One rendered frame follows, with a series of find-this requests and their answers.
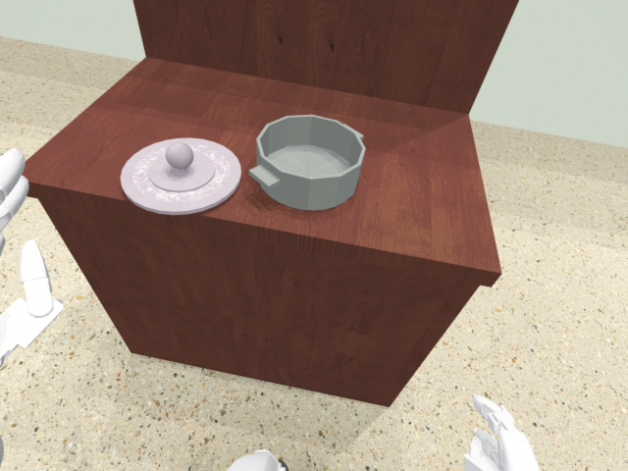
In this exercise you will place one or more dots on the robot left hand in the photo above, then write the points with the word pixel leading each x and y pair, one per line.
pixel 24 320

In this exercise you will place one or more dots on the robot right hand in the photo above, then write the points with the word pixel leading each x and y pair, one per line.
pixel 511 451

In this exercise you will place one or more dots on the knob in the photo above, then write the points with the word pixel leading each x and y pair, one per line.
pixel 179 155

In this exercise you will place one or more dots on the lid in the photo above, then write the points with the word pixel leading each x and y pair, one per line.
pixel 151 183

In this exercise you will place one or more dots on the table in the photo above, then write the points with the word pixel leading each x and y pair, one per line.
pixel 347 301

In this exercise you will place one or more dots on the pot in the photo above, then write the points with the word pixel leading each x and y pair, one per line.
pixel 308 162

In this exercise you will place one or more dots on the robot left shin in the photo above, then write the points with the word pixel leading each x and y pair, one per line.
pixel 266 452

